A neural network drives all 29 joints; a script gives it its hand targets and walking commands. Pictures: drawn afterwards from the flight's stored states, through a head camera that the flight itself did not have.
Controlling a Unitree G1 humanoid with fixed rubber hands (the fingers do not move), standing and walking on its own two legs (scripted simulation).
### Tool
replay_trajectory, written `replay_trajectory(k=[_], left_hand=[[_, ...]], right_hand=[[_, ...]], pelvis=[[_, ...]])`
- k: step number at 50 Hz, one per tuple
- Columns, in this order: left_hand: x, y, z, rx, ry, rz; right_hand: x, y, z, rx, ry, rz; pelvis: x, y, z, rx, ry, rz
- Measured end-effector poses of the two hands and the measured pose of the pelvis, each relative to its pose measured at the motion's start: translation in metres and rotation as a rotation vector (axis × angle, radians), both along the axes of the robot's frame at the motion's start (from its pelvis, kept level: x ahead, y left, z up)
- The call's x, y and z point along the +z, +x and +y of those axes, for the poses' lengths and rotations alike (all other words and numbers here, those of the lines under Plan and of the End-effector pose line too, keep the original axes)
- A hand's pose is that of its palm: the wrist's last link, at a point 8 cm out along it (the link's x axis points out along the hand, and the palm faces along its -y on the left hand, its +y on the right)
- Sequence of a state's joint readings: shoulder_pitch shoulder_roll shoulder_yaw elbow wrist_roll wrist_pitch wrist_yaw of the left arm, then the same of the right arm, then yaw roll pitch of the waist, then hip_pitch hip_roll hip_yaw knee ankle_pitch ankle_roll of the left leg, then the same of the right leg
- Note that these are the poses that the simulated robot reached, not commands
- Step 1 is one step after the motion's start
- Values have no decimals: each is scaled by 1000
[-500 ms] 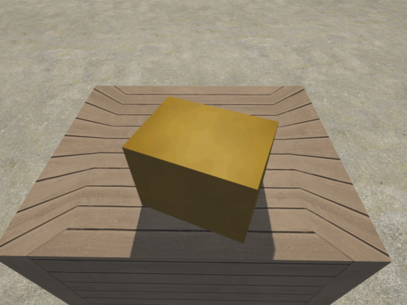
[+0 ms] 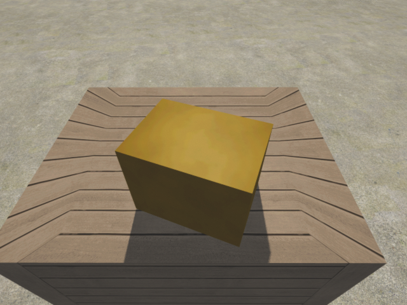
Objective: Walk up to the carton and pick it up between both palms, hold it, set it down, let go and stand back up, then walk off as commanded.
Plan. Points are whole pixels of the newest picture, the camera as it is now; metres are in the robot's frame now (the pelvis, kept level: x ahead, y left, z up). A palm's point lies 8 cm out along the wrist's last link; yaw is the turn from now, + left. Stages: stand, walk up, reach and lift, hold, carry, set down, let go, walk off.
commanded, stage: stand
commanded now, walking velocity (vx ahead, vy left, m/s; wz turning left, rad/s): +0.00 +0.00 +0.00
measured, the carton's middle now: (199, 169) +0.46 +0.02 -0.02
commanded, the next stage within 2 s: walk off in 0.68 s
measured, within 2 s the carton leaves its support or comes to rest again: neither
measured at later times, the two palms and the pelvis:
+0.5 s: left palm out of the picture +0.09 +0.30 -0.11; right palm out of the picture +0.09 -0.31 -0.11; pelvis +0.00 +0.00 +0.00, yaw +0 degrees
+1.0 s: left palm out of the picture +0.10 +0.31 -0.12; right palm out of the picture +0.10 -0.31 -0.11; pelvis -0.01 +0.01 -0.01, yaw +0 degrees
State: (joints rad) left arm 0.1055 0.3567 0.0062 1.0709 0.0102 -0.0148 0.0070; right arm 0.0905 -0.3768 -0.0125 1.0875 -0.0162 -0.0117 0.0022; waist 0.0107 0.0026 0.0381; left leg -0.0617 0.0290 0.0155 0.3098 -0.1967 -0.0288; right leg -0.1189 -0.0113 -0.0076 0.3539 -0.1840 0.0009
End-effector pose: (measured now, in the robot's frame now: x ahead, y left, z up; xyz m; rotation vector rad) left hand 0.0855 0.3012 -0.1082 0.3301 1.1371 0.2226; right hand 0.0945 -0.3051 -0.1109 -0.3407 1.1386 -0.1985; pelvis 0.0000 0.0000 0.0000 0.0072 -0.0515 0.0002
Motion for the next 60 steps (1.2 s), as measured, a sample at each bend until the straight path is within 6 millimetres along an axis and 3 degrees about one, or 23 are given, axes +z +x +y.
replay_trajectory(k=[44,49,54,60], left_hand=[[-4,10,1,-6,-9,9],[-7,15,8,1,5,-31],[-22,12,28,-51,33,-50],[-38,2,45,-59,28,-34]], right_hand=[[1,1,-1,-11,-14,19],[-1,4,-6,-4,-37,-18],[-6,-13,-5,14,-93,-7],[0,-60,4,2,-136,36]], pelvis=[[0,8,2,-7,-4,3],[-11,-8,6,1,-11,25],[-28,-30,19,6,-19,30],[-34,-50,27,13,-22,22]])
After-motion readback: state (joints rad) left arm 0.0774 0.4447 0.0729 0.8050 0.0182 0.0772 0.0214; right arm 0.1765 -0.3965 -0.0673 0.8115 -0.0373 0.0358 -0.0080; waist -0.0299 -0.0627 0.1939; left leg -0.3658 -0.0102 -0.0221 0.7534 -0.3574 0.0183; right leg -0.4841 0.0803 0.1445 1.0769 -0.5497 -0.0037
